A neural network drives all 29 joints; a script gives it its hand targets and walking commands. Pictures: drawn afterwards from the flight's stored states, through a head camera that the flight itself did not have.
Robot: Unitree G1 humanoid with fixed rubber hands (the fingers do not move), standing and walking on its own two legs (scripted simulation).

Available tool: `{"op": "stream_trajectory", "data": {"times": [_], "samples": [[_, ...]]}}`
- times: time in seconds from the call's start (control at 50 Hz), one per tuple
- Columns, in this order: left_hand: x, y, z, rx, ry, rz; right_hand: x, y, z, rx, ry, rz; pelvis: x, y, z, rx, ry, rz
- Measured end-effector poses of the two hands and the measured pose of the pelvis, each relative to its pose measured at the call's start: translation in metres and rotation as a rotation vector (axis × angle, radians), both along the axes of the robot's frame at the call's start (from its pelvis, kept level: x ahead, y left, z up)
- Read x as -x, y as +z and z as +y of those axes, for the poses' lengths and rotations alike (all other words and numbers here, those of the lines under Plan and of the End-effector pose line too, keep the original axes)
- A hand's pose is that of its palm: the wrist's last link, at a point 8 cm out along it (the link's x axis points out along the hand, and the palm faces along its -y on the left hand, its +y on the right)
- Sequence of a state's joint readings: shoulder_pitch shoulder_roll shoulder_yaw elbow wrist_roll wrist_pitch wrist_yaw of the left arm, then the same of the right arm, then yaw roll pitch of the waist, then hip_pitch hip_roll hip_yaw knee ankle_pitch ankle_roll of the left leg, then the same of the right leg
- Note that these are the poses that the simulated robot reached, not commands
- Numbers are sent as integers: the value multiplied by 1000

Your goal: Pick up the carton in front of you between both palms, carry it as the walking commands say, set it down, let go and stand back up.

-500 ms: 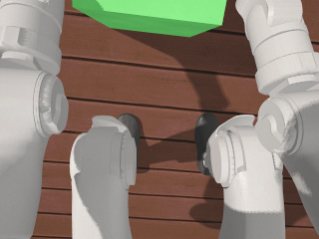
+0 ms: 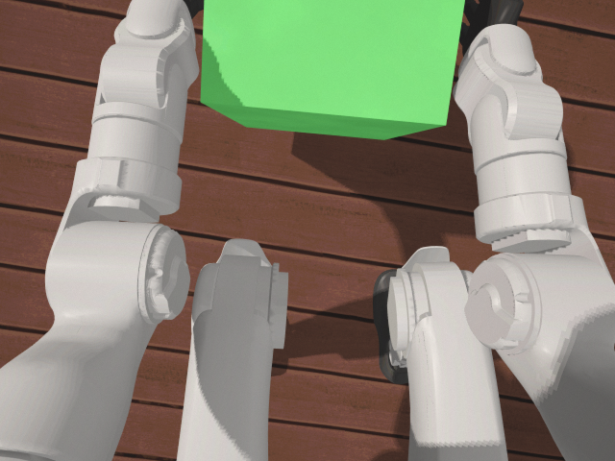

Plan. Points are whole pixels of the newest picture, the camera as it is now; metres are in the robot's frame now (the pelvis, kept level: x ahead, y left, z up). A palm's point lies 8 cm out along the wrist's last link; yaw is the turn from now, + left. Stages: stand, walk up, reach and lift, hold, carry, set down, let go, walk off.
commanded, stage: reach and lift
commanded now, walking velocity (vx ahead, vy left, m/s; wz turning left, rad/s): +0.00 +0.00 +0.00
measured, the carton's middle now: (327, 36) +0.56 +0.04 -0.19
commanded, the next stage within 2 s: none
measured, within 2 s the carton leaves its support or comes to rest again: neither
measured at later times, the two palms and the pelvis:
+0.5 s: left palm out of the picture +0.50 +0.18 +0.05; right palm out of the picture +0.50 -0.12 +0.06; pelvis -0.01 -0.01 +0.11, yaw +1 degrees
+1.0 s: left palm out of the picture +0.44 +0.17 +0.22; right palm out of the picture +0.45 -0.13 +0.22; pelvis +0.04 -0.01 +0.25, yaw +3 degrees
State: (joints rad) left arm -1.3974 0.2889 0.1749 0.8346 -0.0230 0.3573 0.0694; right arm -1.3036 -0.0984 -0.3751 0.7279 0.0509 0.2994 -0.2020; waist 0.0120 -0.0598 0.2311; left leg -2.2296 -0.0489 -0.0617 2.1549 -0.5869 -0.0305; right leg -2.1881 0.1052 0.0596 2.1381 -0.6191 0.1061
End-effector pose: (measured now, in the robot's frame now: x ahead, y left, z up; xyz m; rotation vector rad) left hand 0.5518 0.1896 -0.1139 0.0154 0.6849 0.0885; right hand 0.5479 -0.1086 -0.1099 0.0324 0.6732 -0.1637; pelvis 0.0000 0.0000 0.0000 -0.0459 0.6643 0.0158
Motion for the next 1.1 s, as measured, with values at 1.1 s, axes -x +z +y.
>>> {"op": "stream_trajectory", "data": {"times": [1.1], "samples": [[123,359,-22,30,81,12,106,360,-22,-7,41,9,-44,273,-9,-39,23,-165]]}}
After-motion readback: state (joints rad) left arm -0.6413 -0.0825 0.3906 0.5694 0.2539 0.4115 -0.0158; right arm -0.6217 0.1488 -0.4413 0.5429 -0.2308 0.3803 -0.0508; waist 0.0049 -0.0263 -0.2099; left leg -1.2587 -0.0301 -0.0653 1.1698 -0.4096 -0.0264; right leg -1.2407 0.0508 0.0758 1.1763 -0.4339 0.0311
